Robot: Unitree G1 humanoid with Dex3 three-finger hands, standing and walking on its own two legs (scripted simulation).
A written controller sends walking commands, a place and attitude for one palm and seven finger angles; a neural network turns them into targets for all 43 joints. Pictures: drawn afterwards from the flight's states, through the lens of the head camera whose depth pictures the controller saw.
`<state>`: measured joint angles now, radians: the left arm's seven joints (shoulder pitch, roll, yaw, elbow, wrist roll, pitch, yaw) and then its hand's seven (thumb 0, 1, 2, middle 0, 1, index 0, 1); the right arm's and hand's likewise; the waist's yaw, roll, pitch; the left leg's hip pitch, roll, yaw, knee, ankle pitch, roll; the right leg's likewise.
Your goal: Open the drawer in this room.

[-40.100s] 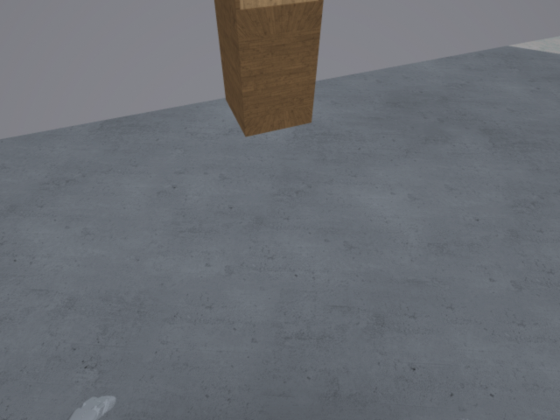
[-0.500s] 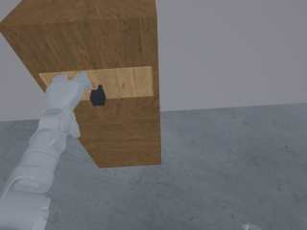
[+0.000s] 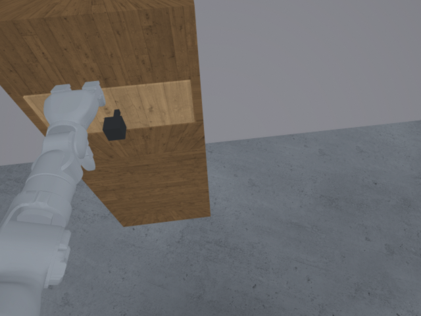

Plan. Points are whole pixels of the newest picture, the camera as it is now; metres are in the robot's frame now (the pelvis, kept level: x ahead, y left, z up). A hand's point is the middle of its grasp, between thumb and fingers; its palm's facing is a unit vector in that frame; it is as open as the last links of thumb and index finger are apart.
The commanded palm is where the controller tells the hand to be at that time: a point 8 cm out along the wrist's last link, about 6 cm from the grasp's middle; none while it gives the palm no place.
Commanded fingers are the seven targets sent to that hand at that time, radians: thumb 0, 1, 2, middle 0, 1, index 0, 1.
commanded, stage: move the hooked fingers above the handle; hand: left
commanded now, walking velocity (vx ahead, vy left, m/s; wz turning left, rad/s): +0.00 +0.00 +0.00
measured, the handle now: (115, 122) +0.56 +0.24 +0.01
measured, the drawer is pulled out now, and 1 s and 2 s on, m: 0.00 0.00 0.00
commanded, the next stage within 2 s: lower the fingers behind the handle in 1.06 s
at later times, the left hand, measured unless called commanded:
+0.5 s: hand (92, 122) +0.50 +0.26 +0.07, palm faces -0.08 +0.00 -1.00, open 13.7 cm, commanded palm +0.49 +0.25 +0.13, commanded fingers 0.00 -0.50 0.30 -0.30 -1.20 -0.30 -1.20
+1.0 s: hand (97, 121) +0.50 +0.24 +0.07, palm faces -0.06 -0.02 -1.00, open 13.8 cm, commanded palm +0.49 +0.25 +0.13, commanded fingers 0.00 -0.50 0.30 -0.30 -1.20 -0.30 -1.20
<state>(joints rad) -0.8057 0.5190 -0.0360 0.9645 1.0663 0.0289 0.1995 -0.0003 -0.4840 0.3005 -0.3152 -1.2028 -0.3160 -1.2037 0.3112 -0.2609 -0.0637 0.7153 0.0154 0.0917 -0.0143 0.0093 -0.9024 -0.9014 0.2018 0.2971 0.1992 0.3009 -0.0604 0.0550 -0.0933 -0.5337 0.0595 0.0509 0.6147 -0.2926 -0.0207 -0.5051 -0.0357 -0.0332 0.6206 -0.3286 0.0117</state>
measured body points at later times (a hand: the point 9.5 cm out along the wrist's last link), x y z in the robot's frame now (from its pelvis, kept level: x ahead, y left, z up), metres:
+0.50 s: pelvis +0.00 +0.01 -0.01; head +0.09 +0.00 +0.44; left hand +0.50 +0.25 +0.12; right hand -0.03 -0.26 -0.14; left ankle +0.00 +0.14 -0.72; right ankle -0.02 -0.13 -0.72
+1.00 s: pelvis +0.00 +0.01 -0.01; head +0.09 +0.00 +0.44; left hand +0.50 +0.24 +0.13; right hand +0.02 -0.26 -0.14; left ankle +0.00 +0.14 -0.72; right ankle -0.02 -0.13 -0.72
